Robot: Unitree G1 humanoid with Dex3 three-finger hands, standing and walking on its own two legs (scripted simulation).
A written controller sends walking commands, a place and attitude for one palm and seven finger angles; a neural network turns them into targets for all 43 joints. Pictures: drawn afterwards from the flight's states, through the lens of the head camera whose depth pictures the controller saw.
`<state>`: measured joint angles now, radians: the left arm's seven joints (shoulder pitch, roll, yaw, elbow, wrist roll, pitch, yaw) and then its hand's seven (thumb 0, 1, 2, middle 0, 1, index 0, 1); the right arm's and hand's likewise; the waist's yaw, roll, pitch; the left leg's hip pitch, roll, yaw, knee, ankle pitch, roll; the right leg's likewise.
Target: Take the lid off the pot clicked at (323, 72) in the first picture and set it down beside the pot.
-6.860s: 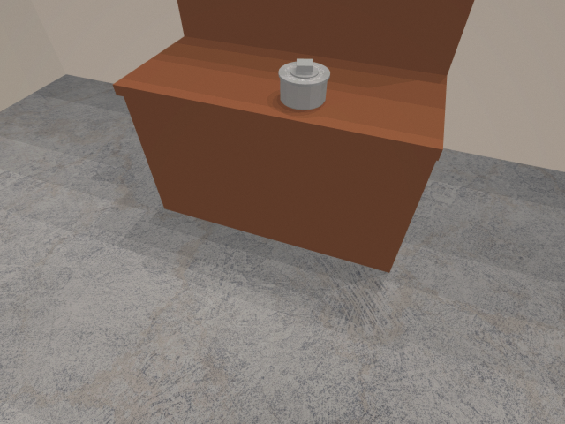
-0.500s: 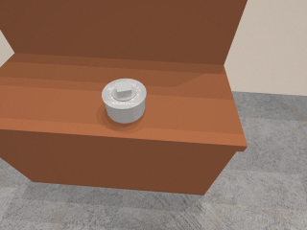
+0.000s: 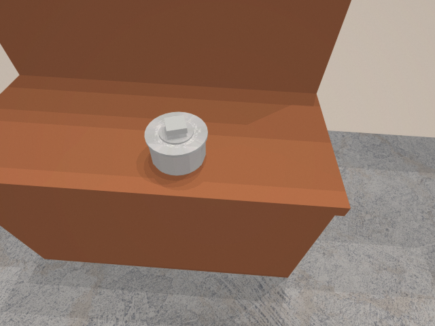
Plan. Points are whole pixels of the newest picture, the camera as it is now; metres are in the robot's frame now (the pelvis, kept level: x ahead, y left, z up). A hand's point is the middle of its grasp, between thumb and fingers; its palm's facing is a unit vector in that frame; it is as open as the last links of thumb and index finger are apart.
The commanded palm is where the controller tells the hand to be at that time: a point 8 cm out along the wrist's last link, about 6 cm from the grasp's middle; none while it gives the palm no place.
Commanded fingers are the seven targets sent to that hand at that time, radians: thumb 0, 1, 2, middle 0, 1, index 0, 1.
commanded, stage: shuffle to correct the standing spot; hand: left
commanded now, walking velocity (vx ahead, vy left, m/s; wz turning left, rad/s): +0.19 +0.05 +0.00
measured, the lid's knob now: (175, 125) +0.57 +0.15 +0.01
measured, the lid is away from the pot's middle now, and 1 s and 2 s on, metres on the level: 0.00 0.00 0.00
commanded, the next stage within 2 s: come to a stop and stand still in 0.56 s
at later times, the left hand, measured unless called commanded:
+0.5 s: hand out of the picture +0.03 +0.17 -0.19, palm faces +0.06 -0.99 -0.16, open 7.3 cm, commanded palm none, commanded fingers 0.00 0.90 0.90 -0.20 -0.30 -0.20 -0.30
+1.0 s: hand out of the picture +0.11 +0.20 -0.19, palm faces +0.08 -0.98 -0.21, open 7.2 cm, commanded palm none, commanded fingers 0.00 0.90 0.90 -0.20 -0.30 -0.20 -0.30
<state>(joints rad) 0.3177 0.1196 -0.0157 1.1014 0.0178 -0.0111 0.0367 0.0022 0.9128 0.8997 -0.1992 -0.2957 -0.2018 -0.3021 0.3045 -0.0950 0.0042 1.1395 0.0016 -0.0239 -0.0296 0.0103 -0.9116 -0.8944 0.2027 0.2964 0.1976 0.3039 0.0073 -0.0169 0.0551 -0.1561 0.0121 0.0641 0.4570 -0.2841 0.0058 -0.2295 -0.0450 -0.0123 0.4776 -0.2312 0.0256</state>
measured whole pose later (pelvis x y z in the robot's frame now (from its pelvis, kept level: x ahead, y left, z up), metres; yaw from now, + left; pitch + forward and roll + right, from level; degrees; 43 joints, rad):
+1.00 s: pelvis +0.09 +0.02 -0.01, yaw +4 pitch -1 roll -1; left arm 0.23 0.16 0.01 1.05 0.01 -0.01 0.05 0.00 0.94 0.90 -0.20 -0.30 -0.20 -0.30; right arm 0.28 -0.12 -0.01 1.11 0.00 -0.01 -0.04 0.01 -0.91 -0.89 0.20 0.30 0.20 0.30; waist -0.01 0.00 0.08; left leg -0.17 0.01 0.06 0.57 -0.36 0.02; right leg -0.25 -0.04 -0.09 0.59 -0.32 0.00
